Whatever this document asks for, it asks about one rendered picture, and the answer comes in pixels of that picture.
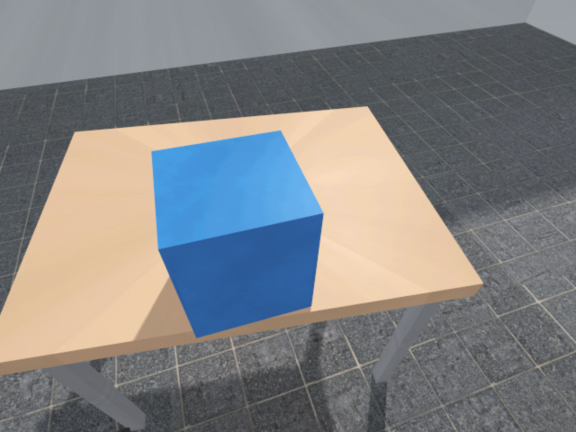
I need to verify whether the carton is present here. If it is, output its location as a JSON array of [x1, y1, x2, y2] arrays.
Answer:
[[151, 130, 324, 338]]

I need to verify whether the table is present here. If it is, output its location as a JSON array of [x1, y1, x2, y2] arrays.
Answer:
[[0, 106, 483, 431]]

